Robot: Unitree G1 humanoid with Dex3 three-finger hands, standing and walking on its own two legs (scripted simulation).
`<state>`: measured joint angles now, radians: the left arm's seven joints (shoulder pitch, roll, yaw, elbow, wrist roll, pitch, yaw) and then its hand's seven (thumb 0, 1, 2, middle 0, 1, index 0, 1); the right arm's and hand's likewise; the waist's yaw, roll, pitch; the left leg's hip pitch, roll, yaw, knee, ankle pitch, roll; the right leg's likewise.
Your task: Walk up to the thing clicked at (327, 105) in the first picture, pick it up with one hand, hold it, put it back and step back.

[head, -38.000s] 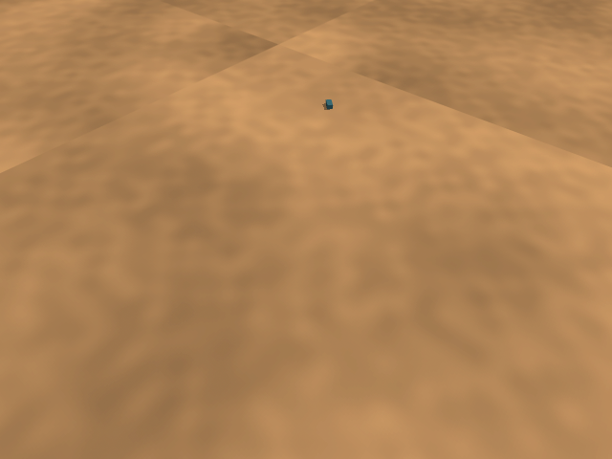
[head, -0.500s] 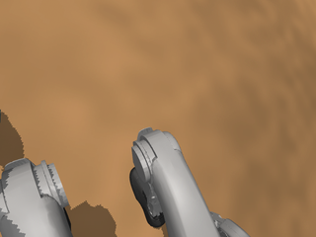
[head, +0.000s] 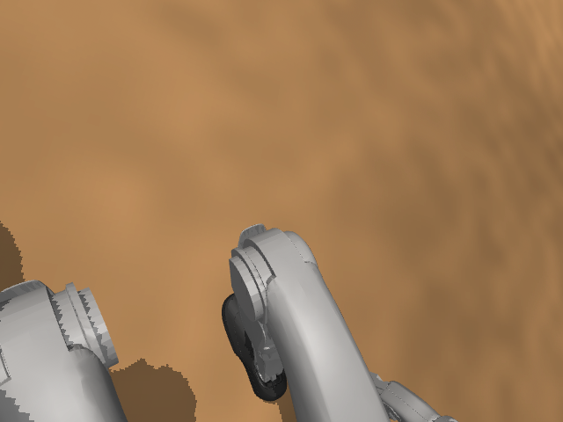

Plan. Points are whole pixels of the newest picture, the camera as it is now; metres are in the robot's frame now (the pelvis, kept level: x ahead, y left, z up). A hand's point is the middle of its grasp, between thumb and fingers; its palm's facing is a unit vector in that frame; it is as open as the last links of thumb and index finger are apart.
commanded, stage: open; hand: left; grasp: from above
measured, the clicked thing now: out of the picture +0.43 +0.31 -0.29
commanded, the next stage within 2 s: withdraw in 0.90 s
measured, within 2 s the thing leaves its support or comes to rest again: neither
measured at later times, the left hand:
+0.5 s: hand out of the picture +0.41 +0.32 -0.25, palm faces -0.41 -0.20 -0.89, open 9.0 cm
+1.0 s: hand out of the picture +0.41 +0.32 -0.25, palm faces -0.40 -0.21 -0.89, open 10.2 cm
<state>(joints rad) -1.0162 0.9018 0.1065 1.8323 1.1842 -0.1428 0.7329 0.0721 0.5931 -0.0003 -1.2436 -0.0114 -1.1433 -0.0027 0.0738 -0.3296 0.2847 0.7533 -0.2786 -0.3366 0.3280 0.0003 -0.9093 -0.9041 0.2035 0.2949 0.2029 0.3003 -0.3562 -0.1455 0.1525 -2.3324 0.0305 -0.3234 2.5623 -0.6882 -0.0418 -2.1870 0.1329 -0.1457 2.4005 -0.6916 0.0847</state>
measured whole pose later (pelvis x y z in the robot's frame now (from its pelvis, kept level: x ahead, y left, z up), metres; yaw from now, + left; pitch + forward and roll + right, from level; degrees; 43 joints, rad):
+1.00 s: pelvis +0.00 +0.00 +0.01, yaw +0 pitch +25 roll -14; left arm -1.01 0.94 0.09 1.79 1.15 -0.15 0.71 0.00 0.09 0.48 -0.59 -0.52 -0.60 -0.51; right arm 0.08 -0.35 0.32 0.72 -0.28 -0.33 0.31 0.00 -0.90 -0.90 0.20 0.30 0.20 0.30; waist -0.37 -0.17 0.18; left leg -2.31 0.03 -0.34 2.53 -0.69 -0.06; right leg -2.17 0.13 -0.16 2.37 -0.68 0.08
